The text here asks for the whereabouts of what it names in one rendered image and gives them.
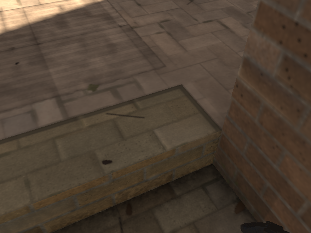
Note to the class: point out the robot right hand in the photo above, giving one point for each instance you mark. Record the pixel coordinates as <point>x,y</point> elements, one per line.
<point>262,227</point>

